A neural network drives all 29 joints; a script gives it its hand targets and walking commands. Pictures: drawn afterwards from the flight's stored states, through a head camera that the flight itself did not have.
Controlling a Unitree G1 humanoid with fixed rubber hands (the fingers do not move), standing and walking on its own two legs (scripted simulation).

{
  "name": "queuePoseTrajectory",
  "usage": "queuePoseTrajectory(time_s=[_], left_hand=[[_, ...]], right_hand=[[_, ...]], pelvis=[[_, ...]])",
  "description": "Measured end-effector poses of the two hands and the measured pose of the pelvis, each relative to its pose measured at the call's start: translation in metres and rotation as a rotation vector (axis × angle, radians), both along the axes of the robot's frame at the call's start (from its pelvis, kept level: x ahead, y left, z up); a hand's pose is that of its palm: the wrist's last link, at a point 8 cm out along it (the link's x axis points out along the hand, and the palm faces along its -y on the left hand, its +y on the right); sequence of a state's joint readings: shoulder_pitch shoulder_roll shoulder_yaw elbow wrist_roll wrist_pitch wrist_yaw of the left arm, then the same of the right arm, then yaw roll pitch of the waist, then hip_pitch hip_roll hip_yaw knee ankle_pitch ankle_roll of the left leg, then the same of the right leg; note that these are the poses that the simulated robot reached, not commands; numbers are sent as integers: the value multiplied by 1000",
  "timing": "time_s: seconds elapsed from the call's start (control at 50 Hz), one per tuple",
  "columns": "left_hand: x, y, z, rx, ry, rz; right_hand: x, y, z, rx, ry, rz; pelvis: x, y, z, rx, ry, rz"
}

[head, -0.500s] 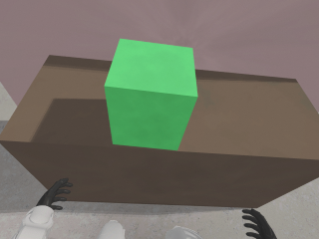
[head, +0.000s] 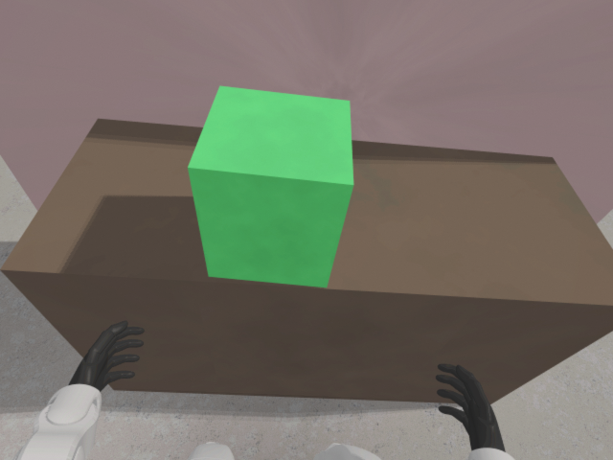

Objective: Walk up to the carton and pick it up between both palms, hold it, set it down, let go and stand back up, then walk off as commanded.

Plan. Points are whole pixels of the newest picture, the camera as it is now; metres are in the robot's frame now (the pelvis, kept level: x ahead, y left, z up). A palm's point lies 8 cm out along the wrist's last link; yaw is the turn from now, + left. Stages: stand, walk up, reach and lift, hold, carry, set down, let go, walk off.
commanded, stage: reach and lift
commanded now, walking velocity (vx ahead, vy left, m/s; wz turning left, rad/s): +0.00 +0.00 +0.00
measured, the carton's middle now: (276, 192) +0.51 +0.07 +0.03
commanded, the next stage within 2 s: none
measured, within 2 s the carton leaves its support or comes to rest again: neither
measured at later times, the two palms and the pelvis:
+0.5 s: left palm (90, 319) +0.27 +0.29 +0.02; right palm (443, 361) +0.24 -0.16 +0.02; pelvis +0.05 +0.02 +0.02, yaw +1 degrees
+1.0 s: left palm (97, 273) +0.31 +0.28 +0.05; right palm (429, 319) +0.28 -0.14 +0.05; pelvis +0.06 +0.02 +0.02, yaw +1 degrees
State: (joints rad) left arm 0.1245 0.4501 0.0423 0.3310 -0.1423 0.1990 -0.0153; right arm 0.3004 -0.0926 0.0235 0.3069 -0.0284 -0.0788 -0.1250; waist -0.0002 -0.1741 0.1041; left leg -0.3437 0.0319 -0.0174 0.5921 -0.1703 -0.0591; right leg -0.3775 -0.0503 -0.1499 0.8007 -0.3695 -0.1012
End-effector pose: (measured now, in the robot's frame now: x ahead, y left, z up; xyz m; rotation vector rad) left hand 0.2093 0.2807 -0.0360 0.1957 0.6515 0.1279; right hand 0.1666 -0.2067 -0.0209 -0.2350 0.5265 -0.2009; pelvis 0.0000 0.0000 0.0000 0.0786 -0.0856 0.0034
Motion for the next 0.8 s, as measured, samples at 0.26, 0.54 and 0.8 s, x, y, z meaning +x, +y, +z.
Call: queuePoseTrajectory(time_s=[0.26, 0.54, 0.8], left_hand=[[34, -2, 29, -60, -143, -19], [62, 7, 55, -59, -273, -55], [72, 9, 68, -125, -326, -42]], right_hand=[[32, 25, 29, 66, -85, 13], [78, 54, 45, 144, -193, 56], [90, 62, 54, 170, -241, 62]], pelvis=[[17, 7, 9, -7, 45, 5], [50, 17, 18, -18, 112, 12], [58, 21, 20, -22, 127, 14]])
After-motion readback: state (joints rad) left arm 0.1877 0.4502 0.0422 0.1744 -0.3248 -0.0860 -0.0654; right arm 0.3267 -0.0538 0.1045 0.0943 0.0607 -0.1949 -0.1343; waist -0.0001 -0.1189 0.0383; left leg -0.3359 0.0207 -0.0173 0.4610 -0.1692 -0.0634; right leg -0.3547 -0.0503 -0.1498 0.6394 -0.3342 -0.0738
